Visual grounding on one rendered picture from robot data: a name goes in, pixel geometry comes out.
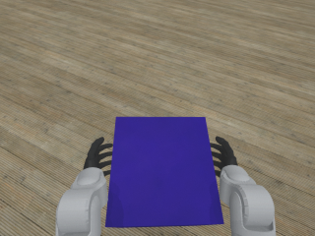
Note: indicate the robot left hand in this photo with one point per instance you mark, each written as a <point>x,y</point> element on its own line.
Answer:
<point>94,157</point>

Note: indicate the left robot forearm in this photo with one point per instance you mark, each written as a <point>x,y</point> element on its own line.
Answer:
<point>79,209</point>

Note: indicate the robot right hand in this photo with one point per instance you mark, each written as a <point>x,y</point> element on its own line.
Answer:
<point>226,155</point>

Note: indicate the right robot forearm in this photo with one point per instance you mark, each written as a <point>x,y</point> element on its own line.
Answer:
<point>251,207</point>

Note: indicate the carton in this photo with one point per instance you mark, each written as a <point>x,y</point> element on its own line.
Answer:
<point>162,174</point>

